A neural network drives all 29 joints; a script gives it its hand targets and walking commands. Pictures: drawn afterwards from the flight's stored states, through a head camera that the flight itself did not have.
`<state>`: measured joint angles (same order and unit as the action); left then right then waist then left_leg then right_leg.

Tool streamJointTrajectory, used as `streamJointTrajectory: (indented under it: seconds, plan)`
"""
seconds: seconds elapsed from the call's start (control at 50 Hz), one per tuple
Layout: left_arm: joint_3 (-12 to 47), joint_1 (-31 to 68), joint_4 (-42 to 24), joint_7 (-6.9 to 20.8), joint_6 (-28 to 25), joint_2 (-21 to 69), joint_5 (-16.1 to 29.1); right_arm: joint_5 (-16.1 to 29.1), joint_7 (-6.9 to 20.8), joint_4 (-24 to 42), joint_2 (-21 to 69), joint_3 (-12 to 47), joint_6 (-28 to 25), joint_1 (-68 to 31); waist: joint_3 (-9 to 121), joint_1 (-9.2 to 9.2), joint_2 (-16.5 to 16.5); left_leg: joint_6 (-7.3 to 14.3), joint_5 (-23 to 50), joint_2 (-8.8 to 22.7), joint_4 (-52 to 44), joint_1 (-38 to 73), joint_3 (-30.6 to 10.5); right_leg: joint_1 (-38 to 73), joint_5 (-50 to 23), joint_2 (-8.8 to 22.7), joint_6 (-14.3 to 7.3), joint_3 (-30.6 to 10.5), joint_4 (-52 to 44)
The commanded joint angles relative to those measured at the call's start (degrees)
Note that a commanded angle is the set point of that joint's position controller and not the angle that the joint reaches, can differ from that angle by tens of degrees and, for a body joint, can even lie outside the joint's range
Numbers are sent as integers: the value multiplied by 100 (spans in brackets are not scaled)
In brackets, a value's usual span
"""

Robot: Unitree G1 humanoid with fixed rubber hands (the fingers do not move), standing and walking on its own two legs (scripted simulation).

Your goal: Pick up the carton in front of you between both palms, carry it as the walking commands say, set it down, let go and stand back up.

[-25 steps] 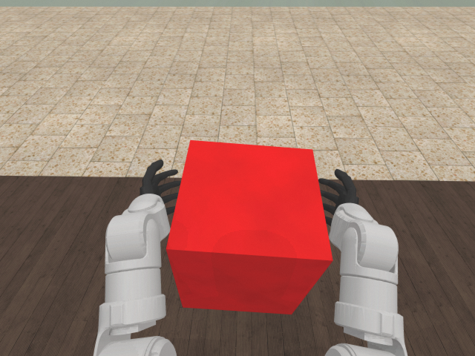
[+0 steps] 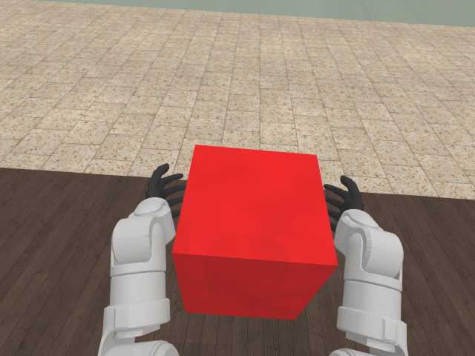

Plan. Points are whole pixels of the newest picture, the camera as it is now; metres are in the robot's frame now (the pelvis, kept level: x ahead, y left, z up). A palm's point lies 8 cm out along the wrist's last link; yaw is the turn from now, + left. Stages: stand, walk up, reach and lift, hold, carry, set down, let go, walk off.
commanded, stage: carry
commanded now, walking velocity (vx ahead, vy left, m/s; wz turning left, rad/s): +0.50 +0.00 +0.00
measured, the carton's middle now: (247, 237) +0.33 +0.01 +0.03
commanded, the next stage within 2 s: none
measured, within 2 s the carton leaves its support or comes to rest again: neither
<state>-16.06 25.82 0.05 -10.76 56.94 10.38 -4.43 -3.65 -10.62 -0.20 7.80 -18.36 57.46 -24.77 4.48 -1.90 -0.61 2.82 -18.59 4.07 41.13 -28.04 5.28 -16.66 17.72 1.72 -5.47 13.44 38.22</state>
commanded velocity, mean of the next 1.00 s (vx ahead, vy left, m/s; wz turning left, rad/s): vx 0.50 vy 0.00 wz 0.00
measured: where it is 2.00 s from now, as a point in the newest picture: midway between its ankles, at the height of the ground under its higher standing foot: (244, 209)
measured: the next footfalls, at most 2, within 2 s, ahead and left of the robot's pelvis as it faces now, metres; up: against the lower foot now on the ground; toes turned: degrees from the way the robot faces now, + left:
left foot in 0.16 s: +0.13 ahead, +0.13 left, -0.01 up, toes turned +7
right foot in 0.70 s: +0.45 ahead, -0.03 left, -0.05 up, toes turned +0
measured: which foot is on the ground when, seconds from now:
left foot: up 0.00-0.14, down 0.16-0.68, up 0.70-1.00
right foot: down 0.00-0.18, up 0.20-0.68, down 0.70-1.00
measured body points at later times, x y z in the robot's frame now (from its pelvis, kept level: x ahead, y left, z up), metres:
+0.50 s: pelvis +0.18 +0.06 +0.00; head +0.20 +0.07 +0.45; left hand +0.52 +0.21 +0.08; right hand +0.51 -0.11 +0.08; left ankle +0.09 +0.12 -0.73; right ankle +0.25 -0.08 -0.69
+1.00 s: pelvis +0.48 +0.00 -0.04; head +0.54 -0.02 +0.41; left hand +0.79 +0.19 +0.03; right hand +0.83 -0.12 +0.01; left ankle +0.55 +0.16 -0.70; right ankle +0.42 -0.03 -0.77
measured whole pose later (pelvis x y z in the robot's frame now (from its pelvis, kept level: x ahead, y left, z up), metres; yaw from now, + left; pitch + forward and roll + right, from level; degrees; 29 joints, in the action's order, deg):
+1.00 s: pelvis +0.48 +0.00 -0.04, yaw +3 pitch +6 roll +3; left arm -14.1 19.6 -5.5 -9.6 49.3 9.5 -0.1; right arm -4.7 -11.7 3.9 9.5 -15.1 48.9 -20.2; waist -0.7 -4.4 0.4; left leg 2.1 -11.6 1.8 56.8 -43.2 1.5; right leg -16.0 14.0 -3.3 -7.5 5.2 29.5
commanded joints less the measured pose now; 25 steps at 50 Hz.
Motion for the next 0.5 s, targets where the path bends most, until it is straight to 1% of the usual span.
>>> streamJointTrajectory:
  seconds: [0.0, 0.02, 0.04, 0.06, 0.08, 0.1, 0.12, 0.14, 0.16, 0.18, 0.2, 0.22, 0.24, 0.26, 0.28, 0.3, 0.32, 0.34, 0.36, 0.38, 0.4, 0.42, 0.44, 0.46, 0.48]
  plan:
    - [3567, 3256, -141, -59, -119, 4083, 1052, 793, -14, 72, 3911, 3180, -89, -3398, 1531, -299, -284, 131, 242, -116, -4, -615, 76, 1526, -1136, 1655, -706, -1954, -1418]
    - [3456, 3380, -190, -85, -116, 3983, 1049, 785, 11, -77, 4073, 3203, -67, -3411, 1215, -268, -590, 151, 429, -64, -103, -892, -19, 1529, -1230, 1643, -673, -2071, -1488]
    - [3500, 3209, -269, -101, -66, 4031, 1007, 850, 24, -45, 3989, 3173, -64, -3329, 1213, -193, -414, 196, 376, -114, -235, -305, 32, 1160, -1001, 1636, -666, -1969, -1387]
    - [3577, 3370, -23, -116, -33, 3966, 1086, 532, -18, -418, 3773, 2879, -23, -2963, 1082, -246, -232, 198, 442, -240, -601, -126, 144, 920, -718, 1528, -559, -1803, -1253]
    - [3640, 3495, -514, -105, -110, 3963, 1116, 670, -10, -232, 4076, 3034, -82, -2966, 1441, 10, -486, 194, 748, -248, -865, 1010, 301, 336, 117, 1426, -433, -1320, -940]
    - [3754, 3648, -358, -100, -74, 4100, 1311, 578, -47, -336, 3826, 2778, -81, -2777, 1581, 254, 463, 434, 440, -167, -1275, 2021, -4, -268, -281, 1061, -151, -1017, -81]
    - [3539, 3238, -78, -132, -32, 4014, 1015, 440, -103, -515, 3508, 2862, -92, -2849, 1712, 427, 1315, 804, 926, 1043, -1769, 2724, -1753, -1295, 162, 426, 302, -169, 1561]
    - [3615, 3555, -228, -125, -48, 4043, 1112, 276, -115, -449, 3628, 2626, -130, -2698, 1761, 492, 2168, 1175, 841, 1544, -2252, 3583, -3451, -2548, 1661, -393, 473, -522, 2311]
    - [3496, 3357, -115, -128, -78, 4212, 1102, 396, -143, -303, 3664, 2649, -124, -2871, 1736, 435, 1265, 1232, 11, 1610, -2212, 3294, -3634, -2632, 1705, -27, 299, -1095, 2891]
    - [3495, 3336, -253, -145, -113, 4190, 1091, 536, -81, -496, 3961, 2912, -131, -2734, 1795, 515, 1081, 1242, 33, 1692, -2061, 3334, -3533, -2944, 1807, -34, 269, -1254, 3037]
    - [3450, 3494, -284, -127, -147, 4478, 1092, 696, -50, 70, 4122, 3119, -235, -3376, 1661, 474, 878, 1136, 578, 1430, -1892, 3137, -3006, -3026, 1401, 134, 238, -1232, 3079]
    - [3437, 3634, -560, -89, -241, 4463, 1243, 863, -9, 347, 4395, 3416, -276, -3507, 1809, 526, 502, 1156, 1077, 1403, -1826, 3222, -2708, -3129, 1137, 233, 228, -1224, 2917]
    - [3347, 3368, -152, -112, -223, 4518, 1159, 1085, 3, 637, 4370, 3618, -377, -3869, 1898, 484, 454, 1021, 833, 1334, -1900, 2929, -2408, -2776, 773, 290, 330, -1274, 2646]
    - [3304, 3250, -234, -69, -278, 4555, 1194, 1135, 21, 891, 4293, 3770, -456, -3927, 1846, 491, 741, 1029, 805, 1272, -1919, 2844, -2387, -2835, 657, 214, 299, -1148, 2512]
    - [3104, 2798, 35, -105, -263, 4269, 874, 1038, 0, 628, 4223, 3842, -392, -3661, 1760, 525, 287, 1180, 1239, 1250, -1930, 2766, -2359, -2883, 611, 131, 358, -1059, 2307]
    - [3213, 2904, -11, -142, -284, 4227, 897, 1044, -19, 706, 4158, 3740, -419, -3540, 1891, 606, 343, 1189, 1519, 1097, -1846, 3094, -2181, -2747, 631, 65, 379, -1103, 1943]
    - [3148, 2414, 220, -169, -283, 3989, 701, 949, -35, 509, 3962, 3708, -409, -3202, 1788, 647, 617, 1235, 1611, 1294, -1952, 2702, -2117, -2623, 360, 135, 347, -1027, 1638]
    - [3115, 2735, -222, -166, -337, 3806, 601, 1114, 12, 643, 4062, 3936, -436, -3311, 1492, 656, 417, 1194, 1833, 1237, -2063, 2603, -1971, -2666, 43, 133, 299, -955, 1577]
    - [3053, 2649, -32, -165, -325, 4064, 611, 1204, 40, 877, 4232, 3995, -504, -3757, 1678, 589, 509, 1151, 2112, 1248, -2027, 2685, -1991, -2681, -278, 162, 345, -1142, 1590]
    - [3180, 2832, -371, -159, -346, 3931, 783, 1264, 61, 603, 4209, 3908, -456, -3208, 1649, 684, 596, 1019, 2427, 1057, -2030, 2861, -1830, -2667, -532, 141, 417, -1076, 1377]
    - [3206, 2643, -260, -133, -349, 3936, 860, 1281, 53, 873, 4054, 3955, -495, -3321, 1678, 621, 900, 948, 2720, 965, -1828, 3291, -1608, -2906, -877, 145, 348, -1082, 909]
    - [3279, 2608, -326, -140, -320, 3828, 864, 1347, 54, 566, 4045, 3864, -442, -2919, 1479, 782, 1001, 888, 3422, 842, -1842, 3281, -1546, -2863, -994, 36, 368, -903, 915]
    - [3402, 2706, -544, -153, -323, 3872, 813, 1229, 45, 676, 4013, 3804, -461, -2872, 1388, 851, 1093, 857, 3552, 828, -1851, 3358, -1471, -2989, -1027, -10, 406, -876, 775]
    - [3229, 2762, -630, -175, -304, 3590, 604, 1114, 33, 399, 4006, 3818, -449, -2683, 1436, 894, 975, 900, 3467, 704, -1770, 3657, -1651, -3050, -1026, -86, 431, -932, 674]
    - [3187, 2665, -771, -157, -328, 3668, 741, 1360, 48, 1167, 4138, 3995, -529, -3380, 1468, 870, 1002, 888, 3483, 715, -1635, 3756, -1443, -3009, -1110, -102, 361, -975, 327]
